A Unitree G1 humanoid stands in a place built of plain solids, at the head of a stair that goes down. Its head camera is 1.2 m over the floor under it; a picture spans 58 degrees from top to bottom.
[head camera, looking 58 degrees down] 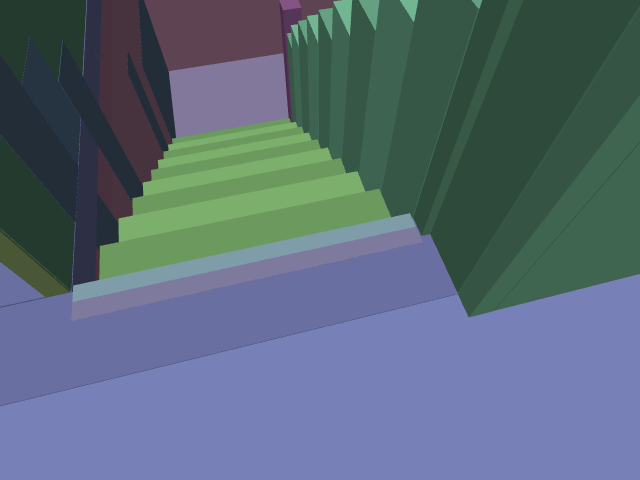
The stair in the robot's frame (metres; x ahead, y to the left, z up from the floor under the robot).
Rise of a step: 0.18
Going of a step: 0.26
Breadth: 1.10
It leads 14 degrees to the left of straight ahead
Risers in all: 10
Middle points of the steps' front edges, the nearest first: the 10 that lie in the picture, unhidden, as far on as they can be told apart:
0.72 0.23 0.00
0.98 0.29 -0.18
1.23 0.36 -0.36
1.48 0.42 -0.55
1.73 0.48 -0.73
1.98 0.55 -0.91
2.24 0.61 -1.09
2.49 0.68 -1.27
2.74 0.74 -1.46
2.99 0.81 -1.64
